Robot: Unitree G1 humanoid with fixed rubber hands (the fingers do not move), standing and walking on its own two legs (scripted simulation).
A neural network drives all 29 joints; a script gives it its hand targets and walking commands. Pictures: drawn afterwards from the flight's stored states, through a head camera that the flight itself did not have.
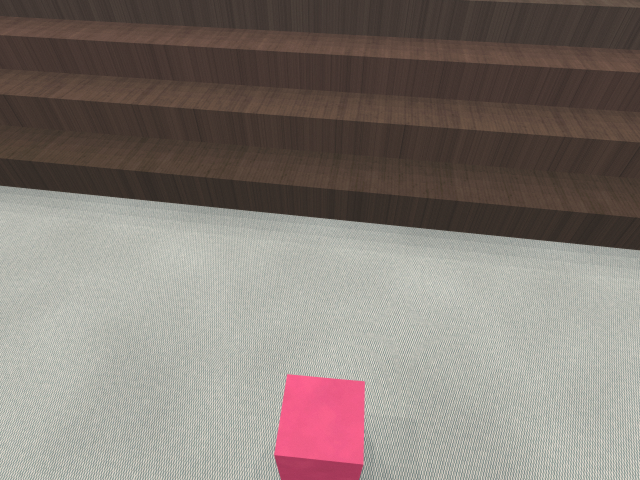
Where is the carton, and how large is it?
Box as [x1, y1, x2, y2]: [274, 374, 364, 479]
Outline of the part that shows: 287,374 274,456 281,479 358,479 363,462 364,381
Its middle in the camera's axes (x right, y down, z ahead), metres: +0.00 +0.52 +1.07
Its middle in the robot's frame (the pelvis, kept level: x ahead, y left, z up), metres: +0.42 +0.00 -0.66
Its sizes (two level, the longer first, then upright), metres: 0.210 0.200 0.250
